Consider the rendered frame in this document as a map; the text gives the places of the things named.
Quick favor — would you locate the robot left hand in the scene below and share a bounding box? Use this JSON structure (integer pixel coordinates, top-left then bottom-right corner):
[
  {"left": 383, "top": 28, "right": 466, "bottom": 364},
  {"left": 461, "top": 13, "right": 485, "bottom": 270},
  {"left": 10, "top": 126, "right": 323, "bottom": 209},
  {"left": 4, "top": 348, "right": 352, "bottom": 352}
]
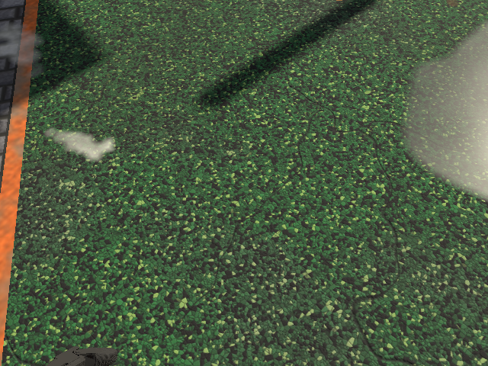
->
[{"left": 46, "top": 346, "right": 117, "bottom": 366}]

